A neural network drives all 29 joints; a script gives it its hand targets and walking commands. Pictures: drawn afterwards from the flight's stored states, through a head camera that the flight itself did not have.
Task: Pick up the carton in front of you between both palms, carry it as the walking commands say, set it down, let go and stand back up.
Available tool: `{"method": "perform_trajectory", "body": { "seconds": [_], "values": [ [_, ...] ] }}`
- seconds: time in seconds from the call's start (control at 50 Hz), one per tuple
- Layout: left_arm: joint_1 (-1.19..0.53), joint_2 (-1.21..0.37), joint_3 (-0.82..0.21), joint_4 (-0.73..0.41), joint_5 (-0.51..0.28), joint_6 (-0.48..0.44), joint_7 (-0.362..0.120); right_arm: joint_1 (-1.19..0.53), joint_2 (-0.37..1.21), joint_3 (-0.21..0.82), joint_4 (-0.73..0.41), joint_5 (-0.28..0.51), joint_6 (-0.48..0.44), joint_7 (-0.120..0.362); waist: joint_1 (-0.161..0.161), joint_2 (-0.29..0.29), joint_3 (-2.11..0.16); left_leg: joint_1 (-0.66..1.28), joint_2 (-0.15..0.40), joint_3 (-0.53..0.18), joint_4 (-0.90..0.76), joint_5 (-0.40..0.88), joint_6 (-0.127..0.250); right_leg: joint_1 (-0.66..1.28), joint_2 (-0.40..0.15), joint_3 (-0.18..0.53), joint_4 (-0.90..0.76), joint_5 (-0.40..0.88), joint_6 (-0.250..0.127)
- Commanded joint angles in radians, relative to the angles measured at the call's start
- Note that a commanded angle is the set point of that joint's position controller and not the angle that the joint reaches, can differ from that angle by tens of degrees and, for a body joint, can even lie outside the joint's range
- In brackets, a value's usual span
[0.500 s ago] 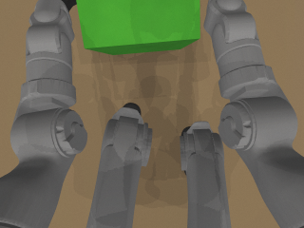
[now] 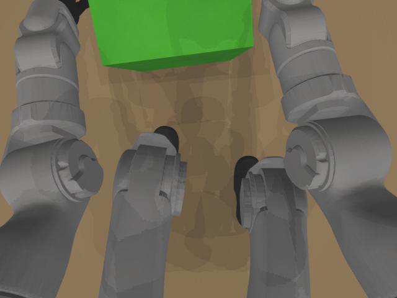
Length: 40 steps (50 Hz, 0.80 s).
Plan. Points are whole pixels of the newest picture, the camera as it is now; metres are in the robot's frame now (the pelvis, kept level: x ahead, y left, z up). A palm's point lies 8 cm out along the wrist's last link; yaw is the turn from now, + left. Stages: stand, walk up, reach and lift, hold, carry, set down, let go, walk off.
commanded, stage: set down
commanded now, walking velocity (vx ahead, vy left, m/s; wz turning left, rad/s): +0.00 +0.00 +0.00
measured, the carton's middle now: (174, 2) +0.53 +0.15 -0.27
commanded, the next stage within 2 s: let go in 1.88 s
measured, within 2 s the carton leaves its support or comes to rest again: rests again in 0.18 s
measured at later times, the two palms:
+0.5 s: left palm out of the picture +0.50 +0.31 -0.19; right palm out of the picture +0.59 +0.01 -0.19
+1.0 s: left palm out of the picture +0.50 +0.37 -0.17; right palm out of the picture +0.59 +0.02 -0.17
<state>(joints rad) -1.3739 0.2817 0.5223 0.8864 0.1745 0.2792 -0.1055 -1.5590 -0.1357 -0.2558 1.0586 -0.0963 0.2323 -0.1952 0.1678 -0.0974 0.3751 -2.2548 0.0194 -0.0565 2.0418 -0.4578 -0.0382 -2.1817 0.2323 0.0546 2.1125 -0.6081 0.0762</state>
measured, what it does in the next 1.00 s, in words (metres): stands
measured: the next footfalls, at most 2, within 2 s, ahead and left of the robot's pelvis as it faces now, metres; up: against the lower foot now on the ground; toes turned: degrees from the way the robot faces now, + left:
none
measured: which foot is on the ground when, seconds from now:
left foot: down 0.00-1.00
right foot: down 0.00-1.00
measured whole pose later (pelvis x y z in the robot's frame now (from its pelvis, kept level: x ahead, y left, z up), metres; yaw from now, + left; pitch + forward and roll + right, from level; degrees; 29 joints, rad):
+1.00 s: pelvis +0.00 +0.01 -0.01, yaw +1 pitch +33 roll -2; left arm -1.49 0.47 0.35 1.04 -0.16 0.10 -0.05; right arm -1.55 -0.31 0.03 0.91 0.16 0.21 -0.19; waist 0.18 -0.04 0.49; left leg -2.23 0.04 -0.01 2.12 -0.48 0.03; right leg -2.12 0.13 0.04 2.19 -0.66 0.09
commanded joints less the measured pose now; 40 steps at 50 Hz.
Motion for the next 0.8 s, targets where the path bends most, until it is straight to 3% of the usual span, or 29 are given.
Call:
{"method": "perform_trajectory", "body": {
  "seconds": [0.0,0.02,0.06,0.16,0.22,0.3,0.38,0.44,0.48,0.52,0.56,0.58,0.64,0.72,0.78],
  "values": [
    [-0.631,-0.479,-0.248,-0.026,-0.047,-0.06,-0.14,-0.603,0.708,0.321,-0.108,0.175,-0.04,0.241,0.225,-0.116,-0.984,0.619,-0.058,0.099,-0.139,0.182,0.051,0.271,-0.017,-0.109,-0.162,0.017,-0.054],
    [-0.607,-0.459,-0.225,0.003,-0.026,-0.062,-0.129,-0.629,0.684,0.341,-0.129,0.196,-0.045,0.237,0.249,-0.122,-0.977,0.619,-0.055,0.101,-0.137,0.186,0.053,0.28,-0.019,-0.11,-0.157,0.019,-0.048],
    [-0.569,-0.477,-0.225,0.048,-0.024,-0.065,-0.13,-0.6,0.66,0.355,-0.094,0.2,-0.046,0.244,0.25,-0.132,-0.926,0.606,-0.052,0.103,-0.135,0.172,0.054,0.277,-0.024,-0.113,-0.159,0.001,-0.042],
    [-0.549,-0.512,-0.231,0.088,-0.055,-0.059,-0.158,-0.485,0.62,0.276,0.019,0.155,-0.044,0.265,0.171,-0.114,-0.844,0.599,-0.044,0.082,-0.109,0.191,0.051,0.197,-0.033,-0.115,-0.144,0.023,-0.049],
    [-0.511,-0.527,-0.229,0.093,-0.061,-0.054,-0.174,-0.412,0.611,0.24,0.055,0.13,-0.046,0.274,0.144,-0.085,-0.819,0.593,-0.049,0.076,-0.088,0.224,0.053,0.148,-0.037,-0.118,-0.126,0.05,-0.057],
    [-0.426,-0.515,-0.204,0.128,-0.045,-0.052,-0.184,-0.354,0.611,0.242,0.058,0.116,-0.054,0.273,0.143,-0.093,-0.793,0.559,-0.058,0.07,-0.06,0.281,0.058,0.132,-0.04,-0.11,-0.118,0.101,-0.055],
    [-0.368,-0.463,-0.165,0.147,-0.036,-0.056,-0.195,-0.298,0.594,0.246,0.04,0.083,-0.055,0.259,0.132,-0.135,-0.768,0.458,-0.058,0.075,-0.041,0.254,0.061,0.206,-0.049,-0.088,-0.119,0.141,-0.052],
    [-0.357,-0.41,-0.137,0.148,-0.034,-0.069,-0.192,-0.29,0.562,0.254,0.008,0.071,-0.057,0.239,0.144,-0.141,-0.777,0.4,-0.054,0.087,-0.032,0.234,0.056,0.291,-0.055,-0.068,-0.118,0.179,-0.05],
    [-0.337,-0.31,-0.102,0.149,-0.026,-0.089,-0.167,-0.288,0.466,0.258,-0.019,0.064,-0.065,0.207,0.169,-0.131,-0.8,0.391,-0.045,0.101,-0.026,0.236,0.047,0.375,-0.061,-0.049,-0.118,0.215,-0.048],
    [-0.275,-0.121,-0.043,0.169,-0.018,-0.121,-0.122,-0.27,0.275,0.25,-0.038,0.059,-0.074,0.158,0.187,-0.128,-0.822,0.385,-0.031,0.117,-0.028,0.224,0.036,0.452,-0.074,-0.038,-0.12,0.232,-0.038],
    [-0.165,0.253,0.062,0.21,-0.013,-0.181,-0.028,-0.217,-0.098,0.196,-0.049,0.061,-0.091,0.063,0.194,-0.12,-0.864,0.406,-0.009,0.123,-0.031,0.225,0.02,0.507,-0.093,-0.029,-0.121,0.244,-0.015],
    [-0.186,0.343,0.079,0.218,-0.031,-0.207,0.008,-0.244,-0.166,0.191,-0.043,0.078,-0.092,0.028,0.197,-0.109,-0.916,0.423,0.001,0.118,-0.025,0.241,0.013,0.524,-0.098,-0.019,-0.116,0.277,-0.008],
    [-0.243,0.422,0.07,0.18,-0.119,-0.262,0.06,-0.304,-0.158,0.267,-0.087,0.169,-0.091,0.007,0.228,-0.101,-1.023,0.452,0.01,0.123,-0.026,0.324,0.005,0.581,-0.113,0.002,-0.096,0.353,-0.01],
    [-0.328,0.388,-0.07,0.129,-0.268,-0.277,0.06,-0.339,-0.153,0.344,-0.155,0.263,-0.083,0.026,0.181,-0.089,-1.129,0.565,0.013,0.101,-0.012,0.434,0.024,0.543,-0.113,-0.02,-0.067,0.363,-0.017],
    [-0.352,0.393,-0.129,0.093,-0.327,-0.252,0.053,-0.355,-0.167,0.355,-0.226,0.29,-0.073,0.025,0.181,-0.07,-1.2,0.711,0.01,0.09,-0.022,0.485,0.031,0.509,-0.109,-0.062,-0.064,0.296,-0.015]
  ]
}}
